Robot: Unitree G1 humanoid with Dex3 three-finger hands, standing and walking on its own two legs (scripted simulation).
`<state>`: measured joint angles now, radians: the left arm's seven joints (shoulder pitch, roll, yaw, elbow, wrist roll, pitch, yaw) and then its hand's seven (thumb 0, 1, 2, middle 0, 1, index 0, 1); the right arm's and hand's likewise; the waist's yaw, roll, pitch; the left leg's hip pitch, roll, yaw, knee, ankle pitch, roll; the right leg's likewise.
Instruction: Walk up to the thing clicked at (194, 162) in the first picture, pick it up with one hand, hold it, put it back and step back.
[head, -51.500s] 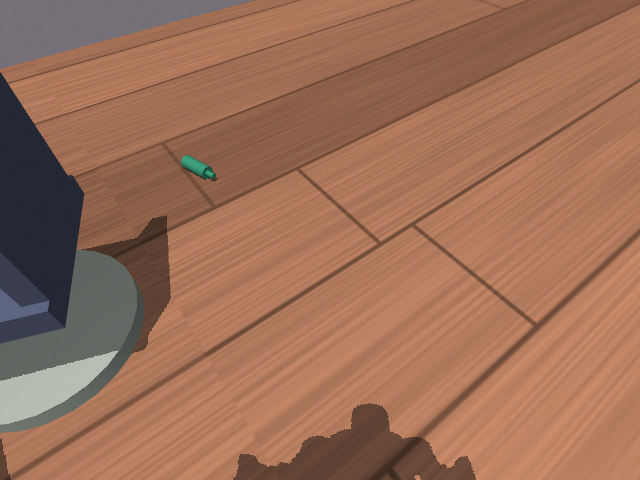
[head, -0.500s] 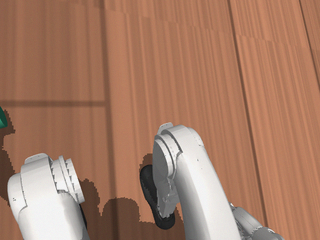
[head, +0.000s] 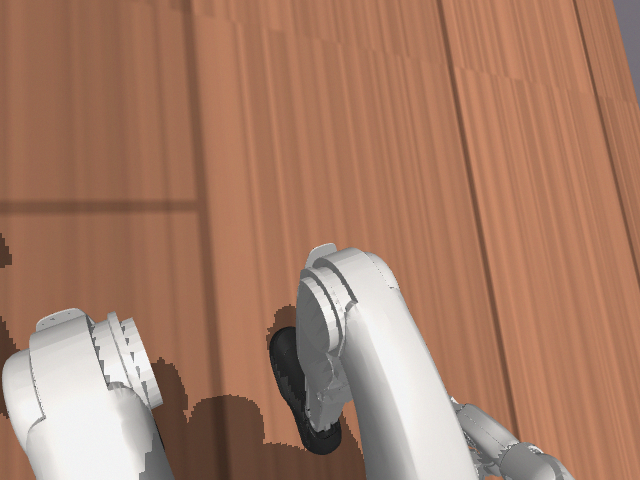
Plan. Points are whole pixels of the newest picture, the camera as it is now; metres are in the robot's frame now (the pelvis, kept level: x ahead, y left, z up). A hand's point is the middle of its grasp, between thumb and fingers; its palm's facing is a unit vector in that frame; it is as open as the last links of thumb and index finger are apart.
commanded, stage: open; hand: left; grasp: from above
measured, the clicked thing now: out of the picture +0.40 +0.38 -0.26
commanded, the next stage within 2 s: withdraw in 0.92 s
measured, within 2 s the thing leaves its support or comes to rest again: neither
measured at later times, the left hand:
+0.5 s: hand out of the picture +0.40 +0.35 -0.24, palm faces -0.42 -0.17 -0.89, open 12.0 cm
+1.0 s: hand out of the picture +0.39 +0.35 -0.24, palm faces -0.44 -0.18 -0.88, open 13.8 cm
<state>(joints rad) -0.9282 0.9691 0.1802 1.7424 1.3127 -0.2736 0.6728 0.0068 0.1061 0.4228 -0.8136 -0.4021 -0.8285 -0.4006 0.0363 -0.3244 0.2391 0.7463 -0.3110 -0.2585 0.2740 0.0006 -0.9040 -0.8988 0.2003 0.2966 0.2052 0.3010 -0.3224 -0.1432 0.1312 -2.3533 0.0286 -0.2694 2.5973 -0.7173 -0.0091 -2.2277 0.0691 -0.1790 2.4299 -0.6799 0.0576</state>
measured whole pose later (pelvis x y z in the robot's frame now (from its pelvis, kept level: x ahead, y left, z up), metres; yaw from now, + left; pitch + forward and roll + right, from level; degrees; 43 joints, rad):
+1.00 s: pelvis +0.00 +0.00 +0.00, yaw +0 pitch +25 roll -14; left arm -0.92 0.99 0.16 1.71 1.29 -0.30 0.64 0.00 -0.47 0.99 -0.11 -0.98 -0.11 -0.99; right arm 0.04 -0.33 0.27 0.73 -0.31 -0.27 0.28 0.00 -0.89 -0.89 0.20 0.30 0.21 0.30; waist -0.32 -0.15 0.16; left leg -2.34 0.03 -0.28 2.60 -0.72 -0.01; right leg -2.21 0.07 -0.19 2.42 -0.68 0.06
